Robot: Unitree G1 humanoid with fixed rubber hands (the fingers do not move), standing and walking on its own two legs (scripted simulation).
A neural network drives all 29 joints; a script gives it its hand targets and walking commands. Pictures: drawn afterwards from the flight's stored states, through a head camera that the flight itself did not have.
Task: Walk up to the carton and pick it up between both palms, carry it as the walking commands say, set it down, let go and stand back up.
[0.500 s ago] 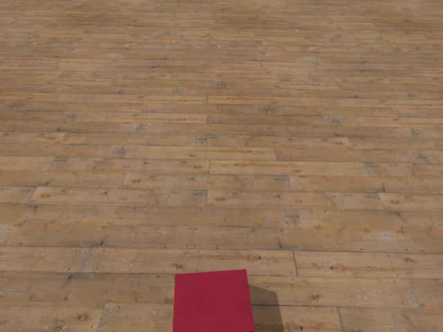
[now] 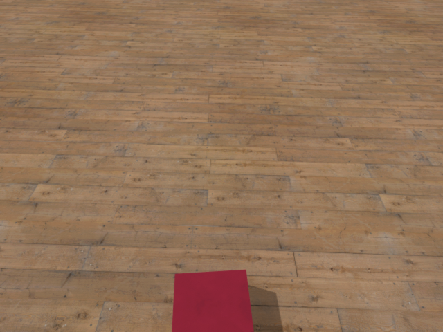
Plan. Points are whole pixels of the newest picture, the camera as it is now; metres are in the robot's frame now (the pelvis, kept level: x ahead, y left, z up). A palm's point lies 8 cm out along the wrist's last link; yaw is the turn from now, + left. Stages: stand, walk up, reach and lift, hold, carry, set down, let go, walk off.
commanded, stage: stand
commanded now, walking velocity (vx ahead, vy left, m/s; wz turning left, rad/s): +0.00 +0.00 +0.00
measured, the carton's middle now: (212, 306) +0.37 +0.04 -0.70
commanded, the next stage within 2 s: reach and lift in 0.10 s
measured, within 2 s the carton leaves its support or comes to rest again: neither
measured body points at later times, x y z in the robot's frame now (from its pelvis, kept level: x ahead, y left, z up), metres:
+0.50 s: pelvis -0.02 +0.01 -0.03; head +0.08 +0.02 +0.41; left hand +0.14 +0.20 -0.16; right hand +0.15 -0.21 -0.16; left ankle -0.01 +0.12 -0.74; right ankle -0.02 -0.11 -0.74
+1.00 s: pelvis -0.11 +0.01 -0.11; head +0.08 +0.00 +0.30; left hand +0.22 +0.23 -0.21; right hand +0.24 -0.23 -0.21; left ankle -0.02 +0.12 -0.74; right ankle -0.02 -0.11 -0.74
